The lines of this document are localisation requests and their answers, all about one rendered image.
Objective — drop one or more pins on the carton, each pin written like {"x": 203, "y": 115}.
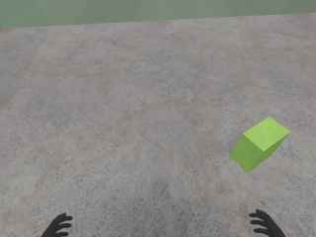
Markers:
{"x": 258, "y": 143}

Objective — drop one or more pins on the right robot hand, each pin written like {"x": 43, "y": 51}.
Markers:
{"x": 272, "y": 229}

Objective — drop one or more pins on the left robot hand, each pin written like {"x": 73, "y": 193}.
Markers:
{"x": 56, "y": 226}

